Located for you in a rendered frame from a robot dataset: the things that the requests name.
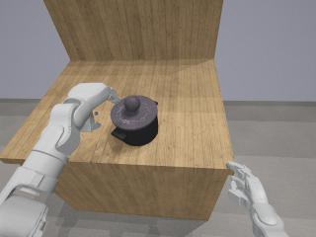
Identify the lid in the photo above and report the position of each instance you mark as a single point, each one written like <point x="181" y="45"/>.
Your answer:
<point x="131" y="121"/>

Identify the robot right forearm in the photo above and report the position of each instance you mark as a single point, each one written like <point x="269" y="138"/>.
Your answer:
<point x="265" y="221"/>

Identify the robot left forearm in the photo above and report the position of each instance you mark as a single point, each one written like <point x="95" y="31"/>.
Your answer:
<point x="57" y="142"/>

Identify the robot right hand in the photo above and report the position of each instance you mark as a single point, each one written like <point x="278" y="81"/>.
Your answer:
<point x="245" y="193"/>

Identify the pot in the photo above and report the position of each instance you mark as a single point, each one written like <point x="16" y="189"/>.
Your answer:
<point x="138" y="137"/>

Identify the robot left hand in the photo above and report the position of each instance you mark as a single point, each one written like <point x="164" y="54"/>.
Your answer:
<point x="94" y="94"/>

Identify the table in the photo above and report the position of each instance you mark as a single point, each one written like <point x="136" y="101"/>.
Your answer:
<point x="160" y="49"/>

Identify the left robot upper arm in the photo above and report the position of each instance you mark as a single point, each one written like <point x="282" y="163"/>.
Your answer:
<point x="22" y="217"/>

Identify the knob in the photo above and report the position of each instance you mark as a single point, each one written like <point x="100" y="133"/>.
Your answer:
<point x="131" y="103"/>

